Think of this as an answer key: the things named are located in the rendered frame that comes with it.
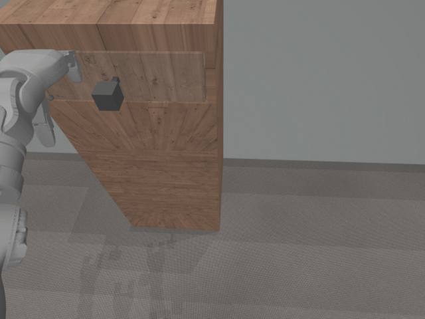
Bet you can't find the cabinet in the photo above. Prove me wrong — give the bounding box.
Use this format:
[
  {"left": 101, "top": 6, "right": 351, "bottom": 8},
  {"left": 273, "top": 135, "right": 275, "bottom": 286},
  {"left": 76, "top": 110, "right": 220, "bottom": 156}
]
[{"left": 0, "top": 0, "right": 224, "bottom": 231}]

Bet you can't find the drawer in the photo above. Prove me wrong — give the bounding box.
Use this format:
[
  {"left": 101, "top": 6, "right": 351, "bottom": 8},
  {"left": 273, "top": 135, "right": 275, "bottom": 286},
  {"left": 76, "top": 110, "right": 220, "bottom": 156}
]
[{"left": 45, "top": 51, "right": 207, "bottom": 102}]

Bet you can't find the left robot upper arm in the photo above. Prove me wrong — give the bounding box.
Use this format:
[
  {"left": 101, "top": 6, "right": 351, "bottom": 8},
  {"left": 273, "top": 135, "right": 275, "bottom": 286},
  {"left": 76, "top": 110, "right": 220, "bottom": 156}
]
[{"left": 0, "top": 203, "right": 28, "bottom": 319}]

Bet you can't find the left robot hand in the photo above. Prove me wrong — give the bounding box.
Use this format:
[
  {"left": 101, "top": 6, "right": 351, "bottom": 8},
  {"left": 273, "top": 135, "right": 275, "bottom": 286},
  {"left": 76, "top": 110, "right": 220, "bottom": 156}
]
[{"left": 0, "top": 49, "right": 82, "bottom": 148}]

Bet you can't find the handle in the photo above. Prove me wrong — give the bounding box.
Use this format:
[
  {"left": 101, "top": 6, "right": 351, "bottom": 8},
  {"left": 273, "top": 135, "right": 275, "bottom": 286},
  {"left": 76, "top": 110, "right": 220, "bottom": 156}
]
[{"left": 91, "top": 76, "right": 124, "bottom": 111}]

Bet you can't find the robot left forearm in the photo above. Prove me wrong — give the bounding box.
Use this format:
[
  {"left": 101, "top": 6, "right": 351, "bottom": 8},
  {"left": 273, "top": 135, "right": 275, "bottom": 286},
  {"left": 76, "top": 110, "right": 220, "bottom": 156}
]
[{"left": 0, "top": 67, "right": 45, "bottom": 204}]

